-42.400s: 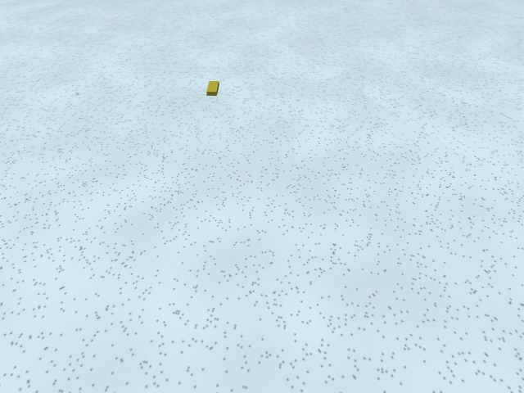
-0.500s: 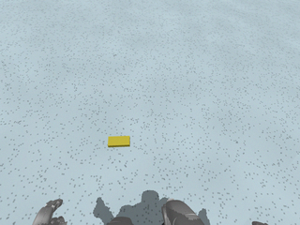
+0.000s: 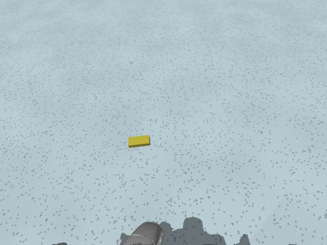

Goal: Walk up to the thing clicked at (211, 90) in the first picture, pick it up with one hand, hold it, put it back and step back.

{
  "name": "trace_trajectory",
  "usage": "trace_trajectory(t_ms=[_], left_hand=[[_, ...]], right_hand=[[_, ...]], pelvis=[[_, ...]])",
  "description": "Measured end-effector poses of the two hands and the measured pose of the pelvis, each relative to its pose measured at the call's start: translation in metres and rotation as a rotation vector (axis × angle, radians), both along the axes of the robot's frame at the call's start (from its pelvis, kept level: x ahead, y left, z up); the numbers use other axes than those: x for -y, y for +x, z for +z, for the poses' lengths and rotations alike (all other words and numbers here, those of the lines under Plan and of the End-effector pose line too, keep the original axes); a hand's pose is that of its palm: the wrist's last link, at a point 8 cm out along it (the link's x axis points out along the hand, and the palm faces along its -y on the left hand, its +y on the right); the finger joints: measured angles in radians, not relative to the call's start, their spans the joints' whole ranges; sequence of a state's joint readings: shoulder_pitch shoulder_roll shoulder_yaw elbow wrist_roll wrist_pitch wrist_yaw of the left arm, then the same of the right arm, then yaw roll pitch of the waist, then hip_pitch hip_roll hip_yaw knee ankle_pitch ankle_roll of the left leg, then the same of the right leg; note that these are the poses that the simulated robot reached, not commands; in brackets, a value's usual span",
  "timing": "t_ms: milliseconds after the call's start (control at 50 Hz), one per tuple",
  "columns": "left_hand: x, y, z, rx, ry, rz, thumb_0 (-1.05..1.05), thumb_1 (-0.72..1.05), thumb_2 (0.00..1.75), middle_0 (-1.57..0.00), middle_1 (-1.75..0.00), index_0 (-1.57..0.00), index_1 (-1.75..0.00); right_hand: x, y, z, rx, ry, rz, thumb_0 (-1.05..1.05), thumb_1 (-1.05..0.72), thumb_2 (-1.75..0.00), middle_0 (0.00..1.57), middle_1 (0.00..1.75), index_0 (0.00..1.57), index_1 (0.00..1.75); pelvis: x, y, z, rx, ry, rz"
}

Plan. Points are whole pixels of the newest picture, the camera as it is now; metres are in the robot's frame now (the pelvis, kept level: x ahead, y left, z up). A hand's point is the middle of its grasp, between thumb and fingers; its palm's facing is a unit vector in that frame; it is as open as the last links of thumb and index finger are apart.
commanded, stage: step back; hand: left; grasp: from above
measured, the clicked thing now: (139, 141) +0.83 +0.31 -0.75
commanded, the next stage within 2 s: stand in 1.52 s
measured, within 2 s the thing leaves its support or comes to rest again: neither
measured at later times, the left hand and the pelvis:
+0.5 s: hand out of the picture -0.10 +0.24 -0.16, palm faces +0.05 -0.93 -0.37, open 7.4 cm; pelvis -0.17 -0.03 -0.02, yaw +2 degrees
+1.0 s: hand out of the picture -0.14 +0.25 -0.15, palm faces +0.04 -0.91 -0.41, open 7.4 cm; pelvis -0.19 -0.04 -0.01, yaw +3 degrees
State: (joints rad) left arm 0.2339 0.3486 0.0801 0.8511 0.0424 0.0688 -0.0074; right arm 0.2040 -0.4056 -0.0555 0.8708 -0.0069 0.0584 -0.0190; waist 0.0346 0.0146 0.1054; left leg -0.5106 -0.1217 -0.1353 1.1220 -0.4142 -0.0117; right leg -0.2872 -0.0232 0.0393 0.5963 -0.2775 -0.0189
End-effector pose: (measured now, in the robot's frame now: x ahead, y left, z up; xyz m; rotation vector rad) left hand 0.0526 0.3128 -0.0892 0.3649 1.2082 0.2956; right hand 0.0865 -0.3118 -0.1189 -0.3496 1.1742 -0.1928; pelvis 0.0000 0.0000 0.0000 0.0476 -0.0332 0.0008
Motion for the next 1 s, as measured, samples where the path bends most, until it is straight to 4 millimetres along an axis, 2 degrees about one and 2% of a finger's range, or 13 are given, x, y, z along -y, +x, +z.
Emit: trace_trajectory(t_ms=[80, 160, 200, 260, 320, 400, 520, 580, 640, 700, 820, 900, 1000], left_hand=[[0.0, -0.001, 0.002, 0.071, 0.021, -0.019, 0.01, 0.9, 0.9, -0.21, -0.3, -0.2, -0.3], [-0.003, -0.006, -0.01, 0.151, 0.011, -0.025, 0.01, 0.9, 0.9, -0.2, -0.3, -0.2, -0.3], [-0.004, -0.015, -0.021, 0.171, -0.009, -0.025, 0.01, 0.9, 0.9, -0.2, -0.3, -0.2, -0.3], [0.003, -0.039, -0.031, 0.145, -0.051, -0.018, 0.01, 0.9, 0.9, -0.2, -0.3, -0.2, -0.3], [0.012, -0.066, -0.03, 0.109, -0.088, -0.001, 0.01, 0.9, 0.9, -0.2, -0.3, -0.2, -0.3], [0.018, -0.106, -0.029, 0.092, -0.095, 0.024, 0.01, 0.9, 0.9, -0.2, -0.3, -0.2, -0.3], [0.032, -0.175, -0.037, 0.014, -0.051, 0.02, 0.01, 0.9, 0.9, -0.2, -0.3, -0.2, -0.3], [0.041, -0.208, -0.031, -0.014, -0.048, 0.031, 0.01, 0.9, 0.9, -0.2, -0.3, -0.2, -0.3], [0.04, -0.228, -0.024, -0.029, -0.04, 0.05, 0.01, 0.9, 0.9, -0.2, -0.3, -0.2, -0.3], [0.034, -0.234, -0.022, -0.008, -0.036, 0.065, 0.01, 0.9, 0.9, -0.21, -0.3, -0.2, -0.3], [0.018, -0.231, -0.024, -0.005, -0.041, 0.045, 0.01, 0.9, 0.9, -0.2, -0.3, -0.2, -0.3], [0.016, -0.219, -0.021, -0.011, -0.039, 0.013, 0.01, 0.9, 0.9, -0.2, -0.3, -0.2, -0.3], [0.023, -0.198, -0.018, 0.041, -0.016, -0.004, 0.01, 0.9, 0.9, -0.2, -0.3, -0.2, -0.3]], right_hand=[[0.006, -0.05, -0.005, -0.093, -0.024, 0.011, 0.01, -0.9, -0.9, 0.2, 0.3, 0.21, 0.3], [0.004, -0.087, -0.009, -0.149, -0.051, 0.049, 0.01, -0.9, -0.9, 0.2, 0.3, 0.21, 0.3], [0.0, -0.102, -0.009, -0.152, -0.06, 0.052, 0.01, -0.9, -0.9, 0.2, 0.3, 0.21, 0.3], [-0.005, -0.12, -0.001, -0.13, -0.053, 0.057, 0.01, -0.9, -0.9, 0.2, 0.3, 0.21, 0.3], [-0.002, -0.128, 0.011, -0.093, -0.067, 0.071, 0.01, -0.9, -0.9, 0.21, 0.3, 0.21, 0.3], [0.006, -0.125, 0.021, -0.024, -0.079, 0.097, 0.01, -0.9, -0.9, 0.21, 0.3, 0.21, 0.3], [0.026, -0.121, 0.012, 0.109, -0.056, 0.097, 0.01, -0.9, -0.9, 0.21, 0.3, 0.21, 0.3], [0.027, -0.136, 0.009, 0.107, -0.03, 0.08, 0.01, -0.9, -0.9, 0.2, 0.3, 0.21, 0.3], [0.026, -0.155, 0.007, 0.075, 0.004, 0.068, 0.01, -0.9, -0.9, 0.2, 0.3, 0.21, 0.3], [0.025, -0.174, 0.001, 0.026, 0.007, 0.074, 0.01, -0.9, -0.9, 0.2, 0.3, 0.21, 0.3], [0.009, -0.204, -0.002, -0.032, 0.016, 0.059, 0.01, -0.9, -0.9, 0.2, 0.3, 0.21, 0.3], [0.008, -0.218, 0.003, -0.036, 0.028, 0.033, 0.01, -0.9, -0.9, 0.21, 0.3, 0.21, 0.3], [0.025, -0.222, -0.004, -0.062, 0.022, 0.004, 0.01, -0.9, -0.9, 0.21, 0.3, 0.21, 0.3]], pelvis=[[0.003, -0.026, -0.003, -0.015, -0.016, 0.039], [0.003, -0.059, -0.013, -0.008, -0.034, 0.095], [0.003, -0.077, -0.018, 0.011, -0.014, 0.104], [0.003, -0.098, -0.016, 0.026, -0.012, 0.088], [0.005, -0.114, -0.008, 0.022, -0.06, 0.103], [0.014, -0.138, -0.004, -0.006, -0.068, 0.084], [0.031, -0.174, -0.016, 0.012, -0.081, 0.034], [0.036, -0.182, -0.012, 0.022, -0.084, 0.037], [0.036, -0.187, -0.007, 0.018, -0.049, 0.033], [0.032, -0.192, -0.007, 0.01, -0.051, 0.063], [0.022, -0.2, -0.006, 0.01, -0.015, 0.062], [0.025, -0.198, -0.002, 0.004, -0.031, 0.051], [0.036, -0.194, -0.006, 0.015, -0.056, 0.054]])
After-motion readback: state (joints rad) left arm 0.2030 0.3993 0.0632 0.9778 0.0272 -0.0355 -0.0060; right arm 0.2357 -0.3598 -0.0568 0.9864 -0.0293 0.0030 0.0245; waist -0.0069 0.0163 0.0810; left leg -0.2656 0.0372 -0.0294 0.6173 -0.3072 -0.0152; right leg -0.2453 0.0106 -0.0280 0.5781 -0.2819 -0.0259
